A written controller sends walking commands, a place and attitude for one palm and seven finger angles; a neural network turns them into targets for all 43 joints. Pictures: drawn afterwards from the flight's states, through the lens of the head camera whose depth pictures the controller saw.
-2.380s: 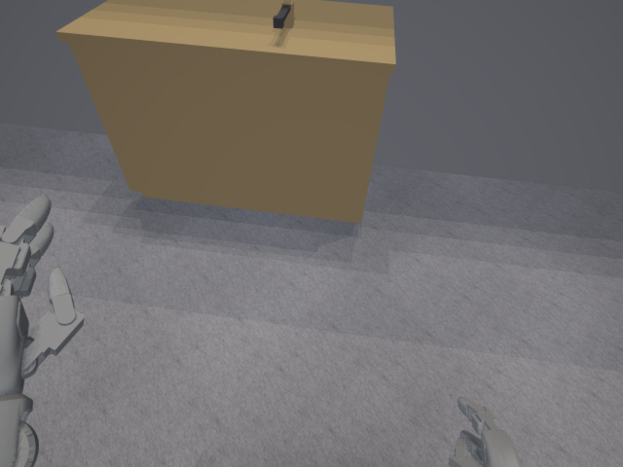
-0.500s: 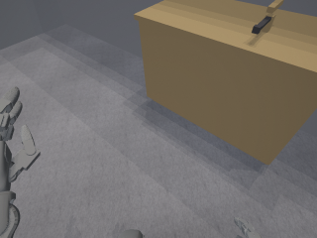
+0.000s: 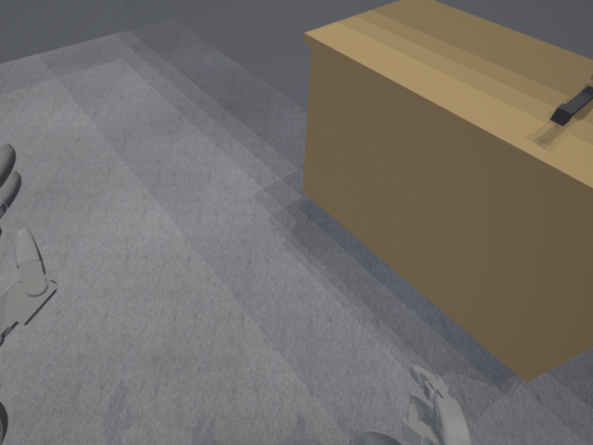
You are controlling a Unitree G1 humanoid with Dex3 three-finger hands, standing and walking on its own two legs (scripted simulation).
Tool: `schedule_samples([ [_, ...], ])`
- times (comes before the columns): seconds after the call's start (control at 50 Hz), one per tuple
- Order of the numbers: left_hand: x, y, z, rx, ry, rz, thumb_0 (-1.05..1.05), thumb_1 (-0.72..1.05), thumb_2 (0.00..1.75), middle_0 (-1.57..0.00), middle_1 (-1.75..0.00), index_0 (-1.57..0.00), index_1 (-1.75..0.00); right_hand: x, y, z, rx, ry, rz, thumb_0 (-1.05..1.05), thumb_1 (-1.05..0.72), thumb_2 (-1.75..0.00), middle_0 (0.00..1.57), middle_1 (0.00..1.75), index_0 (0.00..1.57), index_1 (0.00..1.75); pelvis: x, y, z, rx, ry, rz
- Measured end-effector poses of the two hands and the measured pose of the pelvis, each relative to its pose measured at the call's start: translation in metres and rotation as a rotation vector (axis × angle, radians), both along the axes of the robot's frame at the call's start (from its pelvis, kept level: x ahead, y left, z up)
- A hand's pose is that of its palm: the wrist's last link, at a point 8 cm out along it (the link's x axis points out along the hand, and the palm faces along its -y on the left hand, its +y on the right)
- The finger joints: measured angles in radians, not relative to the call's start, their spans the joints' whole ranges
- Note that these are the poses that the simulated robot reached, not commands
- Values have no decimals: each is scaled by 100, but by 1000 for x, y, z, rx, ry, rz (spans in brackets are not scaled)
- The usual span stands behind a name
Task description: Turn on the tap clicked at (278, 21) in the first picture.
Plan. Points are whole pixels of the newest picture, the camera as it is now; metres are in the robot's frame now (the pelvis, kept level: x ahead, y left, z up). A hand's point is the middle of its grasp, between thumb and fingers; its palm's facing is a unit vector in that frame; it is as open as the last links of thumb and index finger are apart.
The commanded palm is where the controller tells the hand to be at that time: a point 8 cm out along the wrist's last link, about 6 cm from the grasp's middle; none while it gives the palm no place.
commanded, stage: walk to a spot facing it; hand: left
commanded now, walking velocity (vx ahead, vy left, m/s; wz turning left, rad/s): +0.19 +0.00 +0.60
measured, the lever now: (563, 114) +0.71 -0.49 +0.08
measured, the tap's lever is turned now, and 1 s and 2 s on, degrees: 0 0 0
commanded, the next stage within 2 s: none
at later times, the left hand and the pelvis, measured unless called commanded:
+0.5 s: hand (26, 295) +0.21 +0.25 +0.19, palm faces +0.64 -0.66 -0.40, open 7.4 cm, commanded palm +0.14 +0.28 +0.18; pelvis +0.07 -0.03 -0.01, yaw +16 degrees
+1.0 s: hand out of the picture +0.10 +0.20 +0.18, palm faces +0.82 -0.41 -0.40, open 7.4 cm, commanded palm +0.03 +0.21 +0.18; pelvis +0.06 -0.11 +0.01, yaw +36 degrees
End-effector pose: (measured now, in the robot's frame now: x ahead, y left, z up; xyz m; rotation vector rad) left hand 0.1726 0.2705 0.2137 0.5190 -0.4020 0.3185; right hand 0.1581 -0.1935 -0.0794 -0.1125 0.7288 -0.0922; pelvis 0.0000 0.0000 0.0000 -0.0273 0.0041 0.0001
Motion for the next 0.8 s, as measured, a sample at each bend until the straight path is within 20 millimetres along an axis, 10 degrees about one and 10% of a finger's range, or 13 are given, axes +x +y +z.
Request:
schedule_samples([
  [0.18, -5, -15, -12, -18, 72, 262, 2, 89, 90, -21, -30, -21, -30, 55, -25, -36, -13, 91, 199, 1, -90, -90, 21, 30, 21, 30, 37, -41, -7, 43, -26, 127],
  [0.4, -6, -17, -7, -23, 90, 297, 2, 89, 90, -22, -31, -21, -30, 126, -74, 11, -212, 22, 196, 2, -90, -90, 20, 30, 20, 30, 62, -48, 5, 77, 6, 251],
  [0.58, -21, 19, -16, -7, -7, 345, 2, 89, 90, -21, -30, -21, -30, 148, -19, 10, -166, -37, 278, 1, -91, -90, 20, 30, 20, 30, 64, -35, -10, 32, -6, 344],
  [0.8, -87, -24, 3, 21, 98, 509, 2, 89, 90, -21, -30, -21, -30, 131, 30, -10, 18, 36, 533, 1, -90, -90, 21, 30, 21, 30, 67, -71, 1, -5, 6, 484],
])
